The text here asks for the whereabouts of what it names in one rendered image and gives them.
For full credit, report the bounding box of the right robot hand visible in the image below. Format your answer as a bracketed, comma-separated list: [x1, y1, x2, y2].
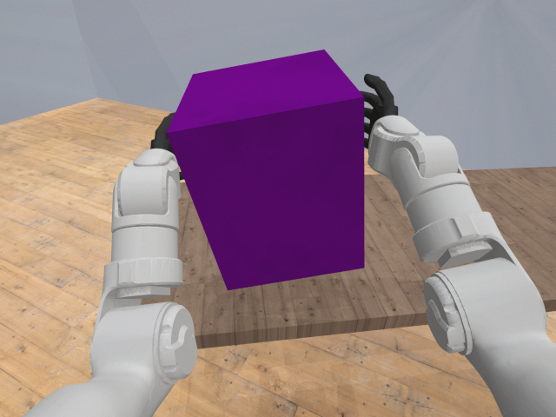
[360, 74, 398, 149]

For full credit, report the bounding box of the robot left forearm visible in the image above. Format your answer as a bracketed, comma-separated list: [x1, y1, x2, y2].
[89, 149, 183, 371]

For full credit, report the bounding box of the robot right forearm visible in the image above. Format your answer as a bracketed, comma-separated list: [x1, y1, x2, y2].
[367, 116, 547, 327]

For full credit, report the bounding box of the right robot upper arm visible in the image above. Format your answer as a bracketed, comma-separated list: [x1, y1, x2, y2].
[424, 257, 556, 417]

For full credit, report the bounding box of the left robot hand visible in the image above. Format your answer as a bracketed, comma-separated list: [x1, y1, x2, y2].
[150, 113, 184, 180]

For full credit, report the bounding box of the table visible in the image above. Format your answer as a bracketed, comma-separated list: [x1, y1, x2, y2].
[141, 167, 556, 349]

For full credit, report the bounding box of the carton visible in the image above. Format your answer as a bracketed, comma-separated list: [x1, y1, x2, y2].
[167, 50, 364, 290]

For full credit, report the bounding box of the left robot upper arm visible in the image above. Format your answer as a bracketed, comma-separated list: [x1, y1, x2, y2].
[22, 301, 198, 417]

